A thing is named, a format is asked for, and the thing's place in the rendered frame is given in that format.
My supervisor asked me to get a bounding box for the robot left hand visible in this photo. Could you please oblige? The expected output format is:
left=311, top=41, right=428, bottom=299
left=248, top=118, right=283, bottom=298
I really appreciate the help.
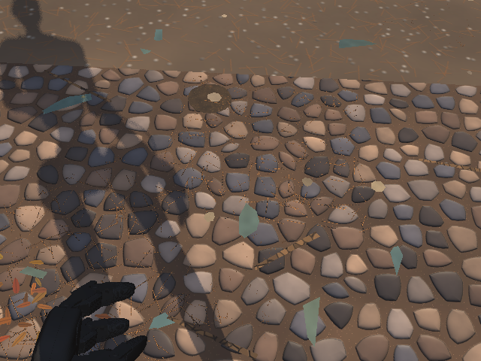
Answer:
left=29, top=281, right=147, bottom=361

